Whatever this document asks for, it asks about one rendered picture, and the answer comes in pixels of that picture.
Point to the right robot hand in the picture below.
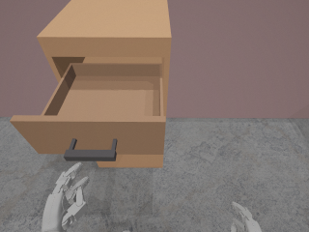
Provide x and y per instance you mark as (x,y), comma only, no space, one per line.
(250,225)

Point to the cabinet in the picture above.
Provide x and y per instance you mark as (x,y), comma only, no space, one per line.
(112,32)

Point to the drawer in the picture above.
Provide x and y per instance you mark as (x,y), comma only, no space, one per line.
(95,103)

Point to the left robot hand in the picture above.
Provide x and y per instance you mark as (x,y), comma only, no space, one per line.
(58,213)

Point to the handle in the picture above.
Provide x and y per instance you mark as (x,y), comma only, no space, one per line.
(72,154)

